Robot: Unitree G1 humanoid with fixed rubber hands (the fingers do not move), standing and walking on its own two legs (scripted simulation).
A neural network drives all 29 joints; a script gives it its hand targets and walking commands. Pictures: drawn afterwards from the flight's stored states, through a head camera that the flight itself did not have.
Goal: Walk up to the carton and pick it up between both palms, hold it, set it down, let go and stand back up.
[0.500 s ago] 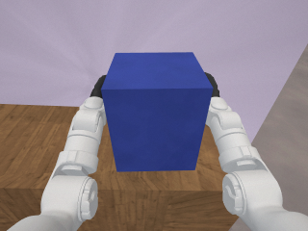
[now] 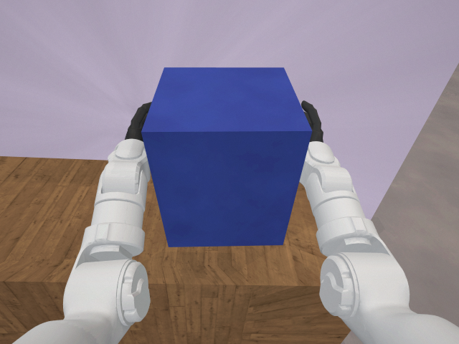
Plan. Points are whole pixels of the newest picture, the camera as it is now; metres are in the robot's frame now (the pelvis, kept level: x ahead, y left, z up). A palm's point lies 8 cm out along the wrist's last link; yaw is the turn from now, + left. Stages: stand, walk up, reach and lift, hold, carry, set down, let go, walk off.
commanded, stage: set down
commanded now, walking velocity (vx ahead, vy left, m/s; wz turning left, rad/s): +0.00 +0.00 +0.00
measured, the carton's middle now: (225, 158) +0.38 +0.02 +0.19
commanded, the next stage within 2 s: none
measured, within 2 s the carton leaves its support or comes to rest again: neither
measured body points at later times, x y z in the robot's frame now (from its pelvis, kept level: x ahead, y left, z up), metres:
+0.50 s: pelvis +0.03 +0.00 +0.00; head -0.01 +0.01 +0.45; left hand +0.41 +0.17 +0.14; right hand +0.42 -0.14 +0.15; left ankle +0.06 +0.13 -0.74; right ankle +0.03 -0.12 -0.74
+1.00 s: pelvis +0.03 +0.00 +0.00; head +0.02 +0.02 +0.45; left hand +0.43 +0.16 +0.12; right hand +0.43 -0.14 +0.12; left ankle +0.06 +0.13 -0.74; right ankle +0.03 -0.12 -0.74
